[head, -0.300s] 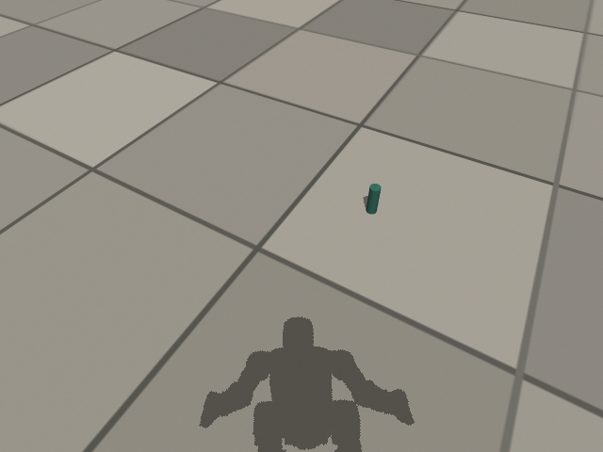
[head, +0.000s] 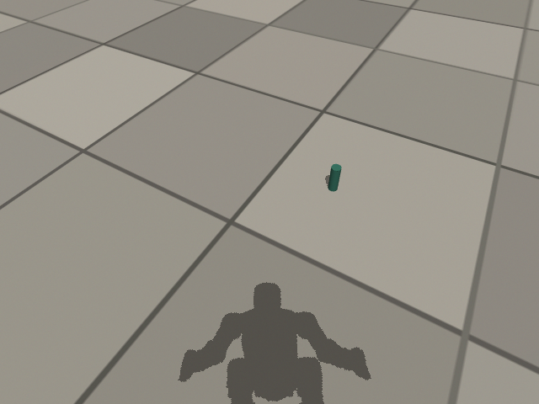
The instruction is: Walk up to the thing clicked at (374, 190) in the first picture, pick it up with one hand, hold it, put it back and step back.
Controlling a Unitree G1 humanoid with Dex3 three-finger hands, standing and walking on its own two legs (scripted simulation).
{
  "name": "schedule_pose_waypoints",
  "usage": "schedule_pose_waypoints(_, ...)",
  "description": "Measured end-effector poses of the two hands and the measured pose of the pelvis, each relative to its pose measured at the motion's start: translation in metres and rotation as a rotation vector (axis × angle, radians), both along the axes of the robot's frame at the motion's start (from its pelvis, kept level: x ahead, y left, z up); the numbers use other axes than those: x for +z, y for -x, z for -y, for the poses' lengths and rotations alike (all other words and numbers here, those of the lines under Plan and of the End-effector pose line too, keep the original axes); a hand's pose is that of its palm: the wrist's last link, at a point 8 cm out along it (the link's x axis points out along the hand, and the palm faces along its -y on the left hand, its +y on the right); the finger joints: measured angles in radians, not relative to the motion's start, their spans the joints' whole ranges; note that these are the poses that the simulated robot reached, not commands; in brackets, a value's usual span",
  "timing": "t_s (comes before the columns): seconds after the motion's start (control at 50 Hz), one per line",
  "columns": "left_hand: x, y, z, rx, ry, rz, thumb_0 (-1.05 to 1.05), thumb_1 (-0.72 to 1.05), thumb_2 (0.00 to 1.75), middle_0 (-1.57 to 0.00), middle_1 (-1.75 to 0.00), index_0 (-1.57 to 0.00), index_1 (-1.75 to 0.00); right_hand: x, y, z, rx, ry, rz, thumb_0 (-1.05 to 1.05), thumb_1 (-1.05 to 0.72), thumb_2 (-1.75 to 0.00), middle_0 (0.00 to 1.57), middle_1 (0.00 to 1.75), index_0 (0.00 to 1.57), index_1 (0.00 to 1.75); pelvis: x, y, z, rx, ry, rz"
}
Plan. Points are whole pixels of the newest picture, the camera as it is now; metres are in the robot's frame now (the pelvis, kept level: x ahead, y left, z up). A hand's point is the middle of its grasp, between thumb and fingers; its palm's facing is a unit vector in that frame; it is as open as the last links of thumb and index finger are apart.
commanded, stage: stand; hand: left
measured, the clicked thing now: (334, 178) +1.24 -0.30 -0.71
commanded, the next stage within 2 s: walk up in 0.82 s
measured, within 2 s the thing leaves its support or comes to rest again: neither
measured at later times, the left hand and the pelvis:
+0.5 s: hand out of the picture +0.08 +0.25 -0.16, palm faces -0.03 -0.94 -0.33, open 7.4 cm; pelvis +0.01 +0.00 +0.00, yaw +0 degrees
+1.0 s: hand out of the picture +0.12 +0.26 -0.15, palm faces -0.13 -0.93 -0.35, open 7.4 cm; pelvis +0.03 -0.02 -0.01, yaw -6 degrees
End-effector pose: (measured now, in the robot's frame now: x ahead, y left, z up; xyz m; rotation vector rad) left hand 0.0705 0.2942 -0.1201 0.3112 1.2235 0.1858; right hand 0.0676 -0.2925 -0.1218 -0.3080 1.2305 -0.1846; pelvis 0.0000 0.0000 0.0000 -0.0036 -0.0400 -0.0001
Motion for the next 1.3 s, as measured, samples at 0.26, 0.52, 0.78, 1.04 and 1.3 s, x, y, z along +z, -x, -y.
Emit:
schedule_pose_waypoints(0.26, -0.001, -0.004, -0.001, 0.002, 0.002, -0.001, 0.01, 0.9, 0.9, -0.2, -0.3, -0.2, -0.3, 0.002, -0.005, 0.0, 0.003, 0.005, -0.002, 0.01, -0.9, -0.9, 0.21, 0.3, 0.2, 0.3, 0.0, -0.004, -0.001, 0.002, 0.001, -0.003)
schedule_pose_waypoints(0.52, -0.001, -0.006, -0.003, 0.005, 0.002, -0.008, 0.01, 0.9, 0.9, -0.2, -0.3, -0.2, -0.3, 0.001, -0.009, -0.002, 0.006, 0.007, -0.009, 0.01, -0.9, -0.9, 0.21, 0.3, 0.2, 0.3, 0.001, -0.008, -0.003, 0.004, 0.0, -0.008)
schedule_pose_waypoints(0.78, 0.001, -0.008, -0.005, 0.007, -0.004, -0.006, 0.01, 0.9, 0.9, -0.2, -0.3, -0.2, -0.3, 0.001, -0.015, -0.004, 0.009, 0.003, -0.001, 0.01, -0.9, -0.9, 0.21, 0.3, 0.2, 0.3, 0.001, -0.011, -0.004, 0.005, 0.0, -0.008)
schedule_pose_waypoints(1.04, 0.013, -0.062, 0.002, -0.13, -0.021, -0.004, 0.01, 0.9, 0.9, -0.2, -0.3, -0.2, -0.3, 0.011, 0.015, 0.064, -0.124, 0.07, 0.09, 0.01, -0.9, -0.9, 0.21, 0.3, 0.21, 0.3, -0.008, -0.037, 0.027, -0.126, -0.031, 0.003)
schedule_pose_waypoints(1.3, 0.013, -0.147, 0.084, -0.199, -0.048, 0.068, 0.01, 0.9, 0.9, -0.2, -0.3, -0.2, -0.3, -0.01, -0.038, 0.146, -0.183, 0.055, 0.069, 0.01, -0.9, -0.9, 0.2, 0.3, 0.2, 0.3, -0.022, -0.109, 0.097, -0.219, 0.008, 0.026)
